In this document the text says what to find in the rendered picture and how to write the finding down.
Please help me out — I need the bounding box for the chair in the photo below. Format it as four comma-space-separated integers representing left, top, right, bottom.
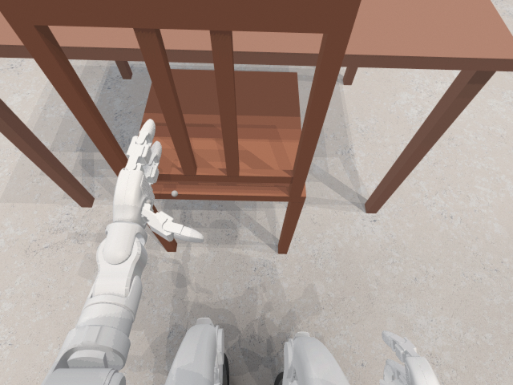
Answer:
0, 0, 361, 254

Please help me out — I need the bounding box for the robot shin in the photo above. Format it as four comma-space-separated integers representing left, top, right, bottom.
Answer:
282, 332, 310, 385
186, 318, 223, 385

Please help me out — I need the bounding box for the robot left forearm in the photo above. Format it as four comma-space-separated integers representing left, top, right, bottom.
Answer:
41, 221, 147, 385

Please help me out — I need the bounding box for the right robot hand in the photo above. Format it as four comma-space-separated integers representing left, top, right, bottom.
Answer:
379, 330, 440, 385

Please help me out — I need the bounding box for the table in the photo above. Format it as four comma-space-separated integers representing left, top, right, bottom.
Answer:
0, 0, 513, 213

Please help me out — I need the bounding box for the robot left upper arm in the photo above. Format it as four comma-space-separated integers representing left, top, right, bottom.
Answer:
44, 368, 126, 385

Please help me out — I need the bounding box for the robot right shin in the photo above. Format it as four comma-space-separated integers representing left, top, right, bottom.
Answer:
282, 332, 310, 385

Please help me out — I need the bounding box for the robot left shin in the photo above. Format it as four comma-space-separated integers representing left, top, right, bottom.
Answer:
186, 318, 223, 385

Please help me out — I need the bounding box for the left robot hand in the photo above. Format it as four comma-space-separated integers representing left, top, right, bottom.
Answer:
113, 119, 204, 243

